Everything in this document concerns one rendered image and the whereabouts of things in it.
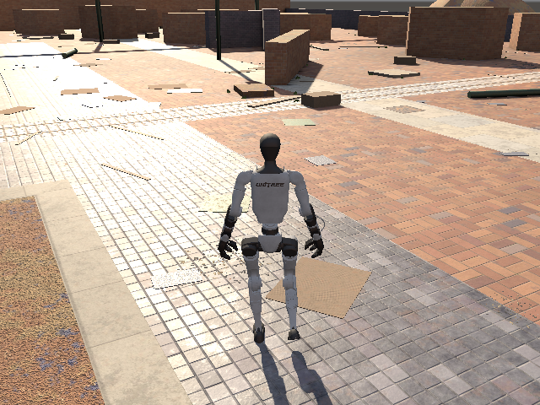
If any robot right hand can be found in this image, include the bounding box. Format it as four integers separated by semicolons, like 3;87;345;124
305;238;324;258

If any robot left forearm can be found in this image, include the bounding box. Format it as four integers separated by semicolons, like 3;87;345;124
220;204;237;242

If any robot left hand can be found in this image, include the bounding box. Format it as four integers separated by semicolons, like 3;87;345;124
218;239;238;260

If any robot right forearm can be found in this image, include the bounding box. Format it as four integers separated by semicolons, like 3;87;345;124
304;204;321;240

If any right robot upper arm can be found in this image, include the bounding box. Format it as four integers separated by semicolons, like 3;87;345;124
288;170;312;217

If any humanoid robot torso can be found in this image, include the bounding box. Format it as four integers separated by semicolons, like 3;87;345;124
251;167;290;253

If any humanoid robot head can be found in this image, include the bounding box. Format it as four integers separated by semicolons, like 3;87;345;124
256;133;284;174

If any left robot upper arm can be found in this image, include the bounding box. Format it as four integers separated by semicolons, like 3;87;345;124
229;170;252;218

